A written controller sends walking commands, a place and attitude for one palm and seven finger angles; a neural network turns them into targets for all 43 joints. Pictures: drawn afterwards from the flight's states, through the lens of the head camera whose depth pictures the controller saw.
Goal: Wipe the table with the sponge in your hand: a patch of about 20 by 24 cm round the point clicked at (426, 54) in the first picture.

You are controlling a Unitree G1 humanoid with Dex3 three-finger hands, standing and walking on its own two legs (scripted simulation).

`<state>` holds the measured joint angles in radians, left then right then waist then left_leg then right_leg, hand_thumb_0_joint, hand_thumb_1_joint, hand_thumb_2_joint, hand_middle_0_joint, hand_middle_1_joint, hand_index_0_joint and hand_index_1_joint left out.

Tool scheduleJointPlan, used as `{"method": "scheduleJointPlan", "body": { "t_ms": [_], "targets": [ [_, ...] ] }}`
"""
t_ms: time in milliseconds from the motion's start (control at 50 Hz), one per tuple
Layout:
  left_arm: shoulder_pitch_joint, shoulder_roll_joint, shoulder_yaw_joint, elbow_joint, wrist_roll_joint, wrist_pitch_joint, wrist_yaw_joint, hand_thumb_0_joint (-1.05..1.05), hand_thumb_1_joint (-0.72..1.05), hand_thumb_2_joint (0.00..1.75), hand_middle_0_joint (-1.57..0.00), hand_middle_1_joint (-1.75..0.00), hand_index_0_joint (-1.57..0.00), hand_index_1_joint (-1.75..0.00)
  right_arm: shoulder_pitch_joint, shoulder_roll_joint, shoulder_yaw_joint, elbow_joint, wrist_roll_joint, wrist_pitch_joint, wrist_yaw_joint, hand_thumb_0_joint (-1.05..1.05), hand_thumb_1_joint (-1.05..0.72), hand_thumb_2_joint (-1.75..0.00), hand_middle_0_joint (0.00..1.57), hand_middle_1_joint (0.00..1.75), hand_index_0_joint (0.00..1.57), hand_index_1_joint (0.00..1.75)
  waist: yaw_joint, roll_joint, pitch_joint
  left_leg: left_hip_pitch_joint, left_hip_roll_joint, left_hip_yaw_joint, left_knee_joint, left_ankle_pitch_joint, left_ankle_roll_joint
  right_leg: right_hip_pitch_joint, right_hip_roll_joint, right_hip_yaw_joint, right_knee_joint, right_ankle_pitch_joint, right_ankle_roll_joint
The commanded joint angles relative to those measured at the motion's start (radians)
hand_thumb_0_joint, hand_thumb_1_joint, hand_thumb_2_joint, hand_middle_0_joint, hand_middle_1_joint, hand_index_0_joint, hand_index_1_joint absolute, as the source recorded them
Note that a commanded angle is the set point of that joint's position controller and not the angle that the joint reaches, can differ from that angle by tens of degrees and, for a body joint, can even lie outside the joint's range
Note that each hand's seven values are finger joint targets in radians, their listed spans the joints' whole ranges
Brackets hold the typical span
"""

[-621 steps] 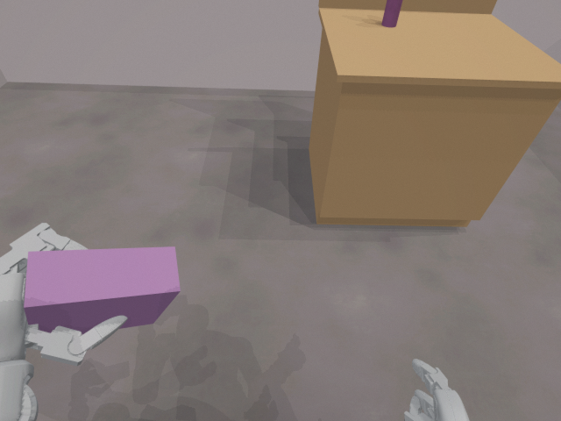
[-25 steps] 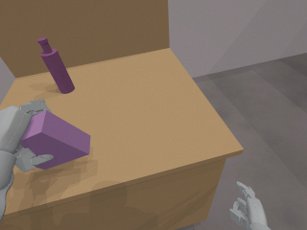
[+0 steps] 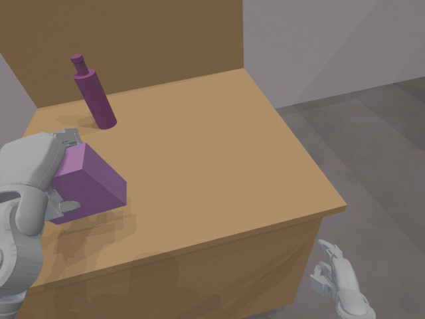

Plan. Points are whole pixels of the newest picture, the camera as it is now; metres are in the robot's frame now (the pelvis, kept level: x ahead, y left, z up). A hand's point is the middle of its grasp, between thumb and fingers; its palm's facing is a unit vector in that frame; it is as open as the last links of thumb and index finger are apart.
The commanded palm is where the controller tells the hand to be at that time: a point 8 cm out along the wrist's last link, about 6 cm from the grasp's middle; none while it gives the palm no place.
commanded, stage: turn the palm down, sponge in hand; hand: left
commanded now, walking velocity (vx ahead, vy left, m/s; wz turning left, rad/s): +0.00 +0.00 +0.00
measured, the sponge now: (78, 193) +0.25 +0.29 +0.15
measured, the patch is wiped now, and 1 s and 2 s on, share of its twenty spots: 0.00 0.00 0.00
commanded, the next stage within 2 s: move the sponge above the wiping area in 0.48 s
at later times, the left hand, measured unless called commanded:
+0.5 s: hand (76, 183) +0.24 +0.26 +0.19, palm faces +0.16 -0.05 -0.99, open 9.5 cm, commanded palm +0.19 +0.26 +0.26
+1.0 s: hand (77, 188) +0.24 +0.27 +0.17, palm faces +0.10 -0.04 -0.99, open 9.5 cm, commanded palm +0.20 +0.27 +0.25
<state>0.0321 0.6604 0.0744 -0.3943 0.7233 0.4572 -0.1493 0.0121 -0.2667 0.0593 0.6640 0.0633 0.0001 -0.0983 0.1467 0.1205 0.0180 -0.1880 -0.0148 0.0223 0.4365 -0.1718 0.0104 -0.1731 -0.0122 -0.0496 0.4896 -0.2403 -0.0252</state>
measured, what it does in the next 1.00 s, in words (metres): stands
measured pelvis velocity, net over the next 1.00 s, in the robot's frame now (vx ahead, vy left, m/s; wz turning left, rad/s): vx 0.01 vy -0.02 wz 0.00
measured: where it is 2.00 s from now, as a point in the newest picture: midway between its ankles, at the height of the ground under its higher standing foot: outside the picture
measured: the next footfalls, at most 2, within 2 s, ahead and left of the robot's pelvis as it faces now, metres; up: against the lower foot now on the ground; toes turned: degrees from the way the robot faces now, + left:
none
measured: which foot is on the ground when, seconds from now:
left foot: down 0.00-1.00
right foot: down 0.00-1.00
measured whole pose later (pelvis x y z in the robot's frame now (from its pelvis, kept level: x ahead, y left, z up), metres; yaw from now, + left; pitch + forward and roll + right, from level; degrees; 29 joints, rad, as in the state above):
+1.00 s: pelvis +0.01 -0.02 +0.00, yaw +0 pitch -5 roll +1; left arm 0.05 0.63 0.02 -0.31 0.80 0.40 -0.16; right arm 0.01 -0.27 0.04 0.68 0.05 -0.02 -0.09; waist 0.15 0.13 0.02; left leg -0.18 0.00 0.01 0.45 -0.19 -0.01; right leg -0.17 0.01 -0.06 0.50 -0.26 -0.05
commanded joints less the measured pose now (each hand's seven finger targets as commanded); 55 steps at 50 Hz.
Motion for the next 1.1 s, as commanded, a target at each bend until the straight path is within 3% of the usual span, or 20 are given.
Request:
{"method": "scheduleJointPlan", "body": {
  "t_ms": [0, 160, 180, 260, 400, 460, 480, 540, 560, 620, 660, 720, 760, 840, 940, 960, 980, 1000, 1060, 1080],
  "targets": [
    [-0.249, 0.247, 0.160, -0.175, 0.062, -0.022, 0.043, 0.00, 0.10, 1.30, -1.20, -1.60, -1.20, -1.60, -0.250, -0.068, -0.016, -0.199, 0.000, -0.068, 0.000, 0.00, -0.90, -0.90, 0.20, 0.30, 0.20, 0.30, 0.011, -0.024, -0.199, 0.036, 0.012, -0.098, -0.080, 0.033, 0.007, 0.029, -0.002, 0.090, -0.085, 0.025, -0.030],
    [-0.315, 0.276, 0.179, -0.169, 0.097, -0.037, 0.060, 0.00, 0.10, 1.30, -1.20, -1.60, -1.20, -1.60, -0.294, -0.062, -0.017, -0.188, -0.004, -0.079, 0.000, 0.00, -0.90, -0.90, 0.20, 0.30, 0.20, 0.30, 0.017, -0.006, -0.194, 0.059, -0.003, -0.098, -0.061, 0.027, 0.008, 0.013, 0.006, 0.152, -0.109, -0.021, -0.047],
    [-0.312, 0.249, 0.152, -0.150, 0.089, -0.040, 0.059, 0.00, 0.10, 1.30, -1.20, -1.60, -1.20, -1.60, -0.277, -0.064, -0.019, -0.186, -0.008, -0.079, -0.002, 0.00, -0.90, -0.90, 0.20, 0.30, 0.20, 0.30, 0.013, -0.024, -0.196, 0.055, -0.001, -0.089, -0.055, 0.033, 0.011, 0.014, -0.005, 0.128, -0.109, -0.015, -0.039],
    [-0.314, 0.260, 0.164, -0.135, 0.088, -0.038, 0.058, 0.00, 0.10, 1.30, -1.20, -1.60, -1.20, -1.60, -0.296, -0.062, -0.019, -0.179, -0.004, -0.083, -0.001, 0.00, -0.90, -0.90, 0.20, 0.30, 0.20, 0.30, 0.014, -0.013, -0.166, 0.056, -0.007, -0.090, -0.049, 0.023, 0.007, -0.008, 0.000, 0.168, -0.125, -0.043, -0.046],
    [-0.277, 0.243, 0.149, -0.103, 0.070, -0.041, 0.048, 0.00, 0.10, 1.30, -1.20, -1.60, -1.20, -1.60, -0.261, -0.066, -0.023, -0.177, -0.007, -0.084, -0.002, 0.00, -0.90, -0.90, 0.20, 0.30, 0.20, 0.30, 0.005, -0.072, -0.171, 0.046, -0.004, -0.074, -0.020, 0.036, 0.010, -0.014, -0.020, 0.163, -0.131, -0.044, -0.028],
    [-0.304, 0.264, 0.165, -0.131, 0.082, -0.039, 0.049, 0.00, 0.10, 1.30, -1.20, -1.60, -1.20, -1.60, -0.291, -0.064, -0.021, -0.183, -0.007, -0.090, -0.003, 0.00, -0.90, -0.90, 0.20, 0.30, 0.20, 0.30, 0.014, -0.028, -0.175, 0.055, -0.008, -0.078, -0.016, 0.044, 0.009, -0.015, -0.012, 0.195, -0.128, -0.040, -0.044],
    [-0.307, 0.243, 0.144, -0.130, 0.080, -0.045, 0.051, 0.00, 0.10, 1.30, -1.20, -1.60, -1.20, -1.60, -0.274, -0.065, -0.022, -0.183, -0.010, -0.089, -0.001, 0.00, -0.90, -0.90, 0.20, 0.30, 0.20, 0.30, 0.009, -0.033, -0.192, 0.052, -0.005, -0.076, -0.018, 0.053, 0.010, 0.001, -0.018, 0.162, -0.116, -0.018, -0.038],
    [-0.286, 0.266, 0.166, -0.134, 0.089, -0.047, 0.055, 0.00, 0.10, 1.30, -1.20, -1.60, -1.20, -1.60, -0.253, -0.067, -0.028, -0.181, -0.014, -0.084, 0.002, 0.00, -0.90, -0.90, 0.20, 0.30, 0.20, 0.30, 0.012, -0.052, -0.216, 0.065, -0.009, -0.072, -0.009, 0.103, 0.013, 0.021, -0.023, 0.169, -0.107, 0.055, -0.031],
    [-0.296, 0.276, 0.183, -0.146, 0.085, -0.043, 0.057, 0.00, 0.10, 1.30, -1.20, -1.60, -1.20, -1.60, -0.286, -0.064, -0.024, -0.183, -0.009, -0.091, 0.002, 0.00, -0.90, -0.90, 0.20, 0.30, 0.20, 0.30, 0.018, -0.032, -0.205, 0.067, -0.011, -0.079, -0.013, 0.098, 0.011, 0.015, -0.010, 0.188, -0.112, 0.037, -0.044],
    [-0.274, 0.253, 0.161, -0.081, 0.081, -0.041, 0.054, 0.00, 0.10, 1.30, -1.20, -1.60, -1.20, -1.60, -0.242, -0.070, -0.028, -0.176, -0.011, -0.081, 0.003, 0.00, -0.90, -0.90, 0.20, 0.30, 0.20, 0.30, 0.009, -0.081, -0.179, 0.050, -0.005, -0.074, -0.018, 0.090, 0.012, 0.005, -0.019, 0.154, -0.117, 0.042, -0.028],
    [-0.273, 0.282, 0.191, -0.093, 0.084, -0.037, 0.056, 0.00, 0.10, 1.30, -1.20, -1.60, -1.20, -1.60, -0.274, -0.070, -0.028, -0.179, -0.008, -0.085, 0.002, 0.00, -0.90, -0.90, 0.20, 0.30, 0.20, 0.30, 0.016, -0.054, -0.186, 0.055, -0.008, -0.076, -0.012, 0.089, 0.010, 0.009, -0.011, 0.189, -0.116, 0.039, -0.042],
    [-0.221, 0.278, 0.188, -0.086, 0.081, -0.033, 0.048, 0.00, 0.10, 1.30, -1.20, -1.60, -1.20, -1.60, -0.239, -0.077, -0.032, -0.181, -0.011, -0.072, 0.006, 0.00, -0.90, -0.90, 0.20, 0.30, 0.20, 0.30, 0.013, -0.065, -0.202, 0.048, -0.008, -0.070, -0.004, 0.129, 0.013, 0.034, -0.022, 0.165, -0.098, 0.115, -0.030],
    [-0.266, 0.261, 0.167, -0.116, 0.084, -0.032, 0.043, 0.00, 0.10, 1.30, -1.20, -1.60, -1.20, -1.60, -0.282, -0.068, -0.024, -0.185, -0.003, -0.077, 0.006, 0.00, -0.90, -0.90, 0.20, 0.30, 0.20, 0.30, 0.006, -0.016, -0.185, 0.060, -0.011, -0.077, -0.013, 0.111, 0.011, 0.011, -0.009, 0.177, -0.107, 0.080, -0.040],
    [-0.246, 0.266, 0.156, -0.090, 0.098, -0.044, 0.037, 0.00, 0.10, 1.30, -1.20, -1.60, -1.20, -1.60, -0.231, -0.075, -0.032, -0.180, -0.010, -0.074, 0.001, 0.00, -0.90, -0.90, 0.20, 0.30, 0.20, 0.30, 0.001, -0.062, -0.180, 0.060, -0.008, -0.079, -0.017, 0.107, 0.018, 0.004, -0.016, 0.146, -0.110, 0.078, -0.026],
    [-0.262, 0.260, 0.148, -0.135, 0.117, -0.073, 0.047, 0.00, 0.10, 1.30, -1.20, -1.60, -1.20, -1.60, -0.231, -0.070, -0.035, -0.184, -0.015, -0.082, 0.005, 0.00, -0.90, -0.90, 0.20, 0.30, 0.20, 0.30, 0.008, -0.035, -0.228, 0.087, -0.011, -0.088, -0.025, 0.141, 0.018, 0.036, -0.015, 0.139, -0.100, 0.114, -0.034],
    [-0.282, 0.257, 0.154, -0.145, 0.116, -0.071, 0.051, 0.00, 0.10, 1.30, -1.20, -1.60, -1.20, -1.60, -0.274, -0.063, -0.028, -0.183, -0.011, -0.091, 0.004, 0.00, -0.90, -0.90, 0.20, 0.30, 0.20, 0.30, 0.011, -0.009, -0.209, 0.095, -0.010, -0.093, -0.030, 0.127, 0.016, 0.022, 0.001, 0.163, -0.108, 0.085, -0.048],
    [-0.281, 0.240, 0.142, -0.120, 0.110, -0.076, 0.058, 0.00, 0.10, 1.30, -1.20, -1.60, -1.20, -1.60, -0.238, -0.066, -0.033, -0.175, -0.016, -0.090, 0.003, 0.00, -0.90, -0.90, 0.20, 0.30, 0.20, 0.30, 0.006, -0.020, -0.216, 0.087, -0.004, -0.087, -0.028, 0.126, 0.016, 0.030, -0.011, 0.133, -0.104, 0.089, -0.042],
    [-0.260, 0.264, 0.168, -0.084, 0.112, -0.076, 0.064, 0.00, 0.10, 1.30, -1.20, -1.60, -1.20, -1.60, -0.223, -0.070, -0.035, -0.168, -0.016, -0.089, 0.004, 0.00, -0.90, -0.90, 0.20, 0.30, 0.20, 0.30, 0.009, -0.052, -0.200, 0.076, -0.004, -0.092, -0.032, 0.126, 0.013, 0.027, -0.010, 0.134, -0.109, 0.088, -0.039],
    [-0.250, 0.284, 0.201, -0.094, 0.108, -0.063, 0.074, 0.00, 0.10, 1.30, -1.20, -1.60, -1.20, -1.60, -0.267, -0.070, -0.033, -0.173, -0.011, -0.085, 0.006, 0.00, -0.90, -0.90, 0.20, 0.30, 0.20, 0.30, 0.023, -0.020, -0.190, 0.070, -0.007, -0.097, -0.039, 0.120, 0.010, 0.033, 0.001, 0.164, -0.111, 0.079, -0.053],
    [-0.260, 0.253, 0.168, -0.074, 0.107, -0.061, 0.076, 0.00, 0.10, 1.30, -1.20, -1.60, -1.20, -1.60, -0.240, -0.073, -0.033, -0.168, -0.014, -0.080, 0.007, 0.00, -0.90, -0.90, 0.20, 0.30, 0.20, 0.30, 0.012, -0.020, -0.206, 0.065, -0.003, -0.087, -0.039, 0.119, 0.010, 0.042, -0.011, 0.134, -0.106, 0.084, -0.044]
  ]
}}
